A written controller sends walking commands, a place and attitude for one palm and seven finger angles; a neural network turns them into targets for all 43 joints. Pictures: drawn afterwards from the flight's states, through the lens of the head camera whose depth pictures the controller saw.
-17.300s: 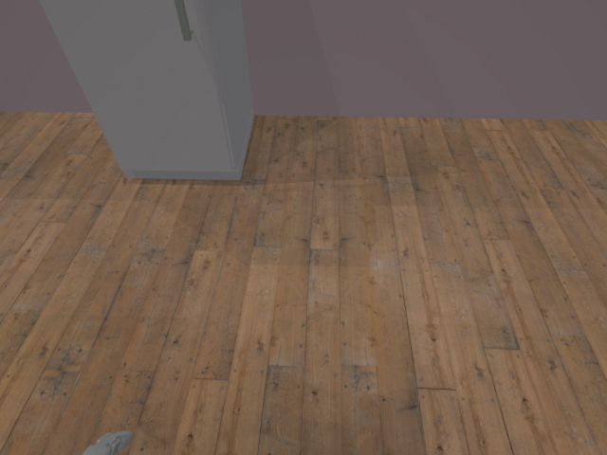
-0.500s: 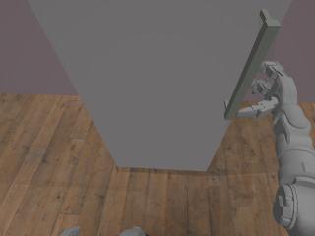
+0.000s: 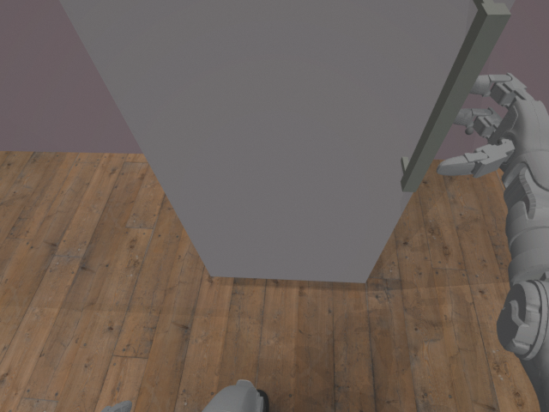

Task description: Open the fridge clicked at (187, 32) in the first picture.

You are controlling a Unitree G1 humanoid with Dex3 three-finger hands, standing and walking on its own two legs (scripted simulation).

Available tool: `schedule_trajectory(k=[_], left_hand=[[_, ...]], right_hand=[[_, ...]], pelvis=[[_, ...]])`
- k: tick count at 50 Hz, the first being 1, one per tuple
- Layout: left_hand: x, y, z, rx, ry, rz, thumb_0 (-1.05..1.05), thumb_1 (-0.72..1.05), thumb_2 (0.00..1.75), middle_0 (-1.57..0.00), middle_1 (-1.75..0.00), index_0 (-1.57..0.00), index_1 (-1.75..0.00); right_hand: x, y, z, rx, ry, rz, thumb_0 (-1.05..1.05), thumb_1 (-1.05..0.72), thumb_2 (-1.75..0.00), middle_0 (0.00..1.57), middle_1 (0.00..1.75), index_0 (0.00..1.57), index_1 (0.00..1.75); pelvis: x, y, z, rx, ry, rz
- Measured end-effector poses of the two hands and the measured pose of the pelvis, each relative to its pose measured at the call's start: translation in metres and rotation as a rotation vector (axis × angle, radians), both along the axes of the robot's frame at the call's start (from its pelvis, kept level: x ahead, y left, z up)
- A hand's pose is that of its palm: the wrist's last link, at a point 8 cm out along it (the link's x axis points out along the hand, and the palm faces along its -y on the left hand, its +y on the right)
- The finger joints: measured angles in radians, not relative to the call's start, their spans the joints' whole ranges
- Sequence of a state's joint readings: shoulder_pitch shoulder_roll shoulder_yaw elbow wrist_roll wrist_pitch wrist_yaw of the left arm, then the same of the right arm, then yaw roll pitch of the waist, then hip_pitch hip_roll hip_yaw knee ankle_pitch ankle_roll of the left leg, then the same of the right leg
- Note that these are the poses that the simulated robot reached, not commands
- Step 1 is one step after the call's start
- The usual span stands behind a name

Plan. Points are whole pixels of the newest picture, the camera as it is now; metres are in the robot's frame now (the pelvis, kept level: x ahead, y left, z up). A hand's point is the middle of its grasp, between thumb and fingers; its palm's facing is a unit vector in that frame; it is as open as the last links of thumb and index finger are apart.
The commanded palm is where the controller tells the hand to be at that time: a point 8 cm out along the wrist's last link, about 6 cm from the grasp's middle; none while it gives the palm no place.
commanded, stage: slide the fingers in behind the handle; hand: right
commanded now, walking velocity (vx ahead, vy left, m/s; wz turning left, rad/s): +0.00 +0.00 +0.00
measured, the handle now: (436, 110) +0.53 -0.14 +0.14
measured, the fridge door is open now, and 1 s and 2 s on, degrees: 0 0 0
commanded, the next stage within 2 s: grip the handle and tug to test in 1.80 s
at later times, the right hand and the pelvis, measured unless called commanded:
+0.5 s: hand (455, 143) +0.48 -0.17 +0.12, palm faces -0.08 +1.00 -0.01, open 14.0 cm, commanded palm +0.45 -0.21 +0.13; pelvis +0.01 -0.01 +0.00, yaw +1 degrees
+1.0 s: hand (436, 143) +0.47 -0.14 +0.13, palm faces -0.07 +1.00 -0.02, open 14.0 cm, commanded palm +0.45 -0.19 +0.13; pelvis +0.01 +0.00 +0.01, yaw +1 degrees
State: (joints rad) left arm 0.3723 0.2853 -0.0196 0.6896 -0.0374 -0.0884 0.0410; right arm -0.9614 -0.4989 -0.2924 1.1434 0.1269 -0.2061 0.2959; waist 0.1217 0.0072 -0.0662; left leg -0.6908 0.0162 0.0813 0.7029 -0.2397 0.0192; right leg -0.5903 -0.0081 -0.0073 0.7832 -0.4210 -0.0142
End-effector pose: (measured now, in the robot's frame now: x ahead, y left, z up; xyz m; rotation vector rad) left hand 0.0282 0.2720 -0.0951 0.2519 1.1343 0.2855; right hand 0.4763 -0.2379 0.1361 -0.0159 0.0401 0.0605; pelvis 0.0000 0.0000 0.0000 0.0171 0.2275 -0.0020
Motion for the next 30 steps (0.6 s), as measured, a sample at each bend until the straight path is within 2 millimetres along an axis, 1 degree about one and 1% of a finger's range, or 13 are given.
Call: schedule_trajectory(k=[7, 13, 19, 23, 30], left_hand=[[-0.016, -0.002, -0.001, -0.002, 0.029, 0.011, 0.01, 0.91, 0.89, -0.20, -0.30, -0.21, -0.30], [-0.017, -0.009, -0.001, -0.020, 0.008, 0.031, 0.01, 0.91, 0.89, -0.20, -0.30, -0.21, -0.30], [-0.005, -0.017, 0.000, -0.038, -0.037, 0.035, 0.01, 0.91, 0.89, -0.20, -0.30, -0.21, -0.30], [0.008, -0.022, 0.000, -0.049, -0.067, 0.023, 0.01, 0.91, 0.89, -0.20, -0.30, -0.21, -0.30], [0.031, -0.024, 0.002, -0.052, -0.103, -0.010, 0.01, 0.91, 0.89, -0.21, -0.30, -0.21, -0.30]], right_hand=[[0.001, -0.001, 0.000, -0.001, -0.004, 0.000, -0.02, 0.49, -0.30, 0.33, 1.24, 0.36, 1.25], [-0.003, 0.006, -0.006, 0.007, 0.008, 0.024, -0.02, 0.49, -0.30, 0.31, 1.22, 0.33, 1.22], [-0.009, 0.012, -0.009, 0.006, -0.010, 0.024, -0.02, 0.49, -0.30, 0.31, 1.21, 0.31, 1.21], [-0.014, 0.015, -0.009, -0.001, -0.011, 0.020, -0.02, 0.49, -0.30, 0.30, 1.20, 0.30, 1.20], [-0.015, 0.020, -0.007, -0.002, -0.004, 0.018, -0.02, 0.50, -0.30, 0.30, 1.20, 0.30, 1.20]], pelvis=[[-0.004, -0.001, -0.002, 0.001, 0.015, 0.003], [-0.001, -0.004, -0.001, 0.002, 0.005, 0.016], [0.003, -0.007, 0.001, 0.002, -0.010, 0.026], [0.006, -0.009, 0.003, 0.004, -0.021, 0.025], [0.010, -0.010, 0.004, 0.005, -0.033, 0.014]])
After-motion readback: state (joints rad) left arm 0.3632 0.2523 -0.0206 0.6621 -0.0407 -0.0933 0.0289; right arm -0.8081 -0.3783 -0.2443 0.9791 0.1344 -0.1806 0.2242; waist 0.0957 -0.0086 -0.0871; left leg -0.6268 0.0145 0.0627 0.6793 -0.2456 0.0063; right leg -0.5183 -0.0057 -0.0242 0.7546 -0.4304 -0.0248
